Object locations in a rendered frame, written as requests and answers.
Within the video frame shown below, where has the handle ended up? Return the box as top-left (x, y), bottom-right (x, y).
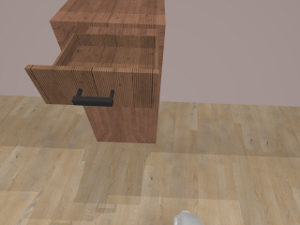
top-left (71, 88), bottom-right (114, 107)

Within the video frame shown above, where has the drawer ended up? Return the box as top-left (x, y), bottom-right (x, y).
top-left (24, 33), bottom-right (159, 109)

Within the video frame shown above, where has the right robot thigh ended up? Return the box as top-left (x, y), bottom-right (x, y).
top-left (173, 213), bottom-right (203, 225)

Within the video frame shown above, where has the cabinet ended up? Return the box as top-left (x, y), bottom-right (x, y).
top-left (50, 0), bottom-right (166, 144)

